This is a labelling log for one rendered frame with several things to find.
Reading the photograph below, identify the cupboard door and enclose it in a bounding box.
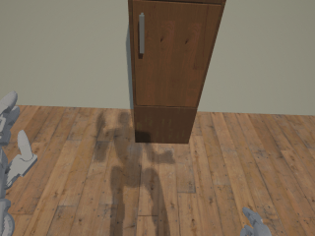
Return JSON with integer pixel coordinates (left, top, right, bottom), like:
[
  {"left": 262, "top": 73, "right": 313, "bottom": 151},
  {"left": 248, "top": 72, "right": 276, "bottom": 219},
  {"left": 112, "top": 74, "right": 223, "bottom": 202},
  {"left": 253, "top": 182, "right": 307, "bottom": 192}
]
[{"left": 132, "top": 0, "right": 221, "bottom": 107}]

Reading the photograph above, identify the left robot forearm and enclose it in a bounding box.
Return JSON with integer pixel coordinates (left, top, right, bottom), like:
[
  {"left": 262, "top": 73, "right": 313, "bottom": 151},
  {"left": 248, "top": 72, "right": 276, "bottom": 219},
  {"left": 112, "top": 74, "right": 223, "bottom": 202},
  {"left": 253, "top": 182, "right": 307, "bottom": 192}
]
[{"left": 0, "top": 199, "right": 15, "bottom": 236}]

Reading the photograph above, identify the robot left hand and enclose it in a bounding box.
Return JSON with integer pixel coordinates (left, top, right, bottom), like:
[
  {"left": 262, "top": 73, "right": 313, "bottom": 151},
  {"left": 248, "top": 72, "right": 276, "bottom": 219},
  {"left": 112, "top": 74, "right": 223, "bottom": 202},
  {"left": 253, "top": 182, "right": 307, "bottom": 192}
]
[{"left": 0, "top": 90, "right": 37, "bottom": 199}]

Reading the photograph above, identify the handle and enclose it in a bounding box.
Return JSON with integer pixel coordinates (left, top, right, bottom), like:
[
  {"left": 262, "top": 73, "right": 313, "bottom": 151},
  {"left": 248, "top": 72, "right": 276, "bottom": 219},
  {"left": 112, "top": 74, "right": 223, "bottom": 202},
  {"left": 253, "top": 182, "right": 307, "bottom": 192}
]
[{"left": 139, "top": 13, "right": 145, "bottom": 54}]

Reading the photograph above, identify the robot right hand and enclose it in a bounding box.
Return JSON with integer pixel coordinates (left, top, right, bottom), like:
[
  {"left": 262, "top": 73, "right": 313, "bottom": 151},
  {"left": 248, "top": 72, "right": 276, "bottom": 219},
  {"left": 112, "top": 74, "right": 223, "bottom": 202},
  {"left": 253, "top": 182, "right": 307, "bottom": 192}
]
[{"left": 239, "top": 206, "right": 272, "bottom": 236}]

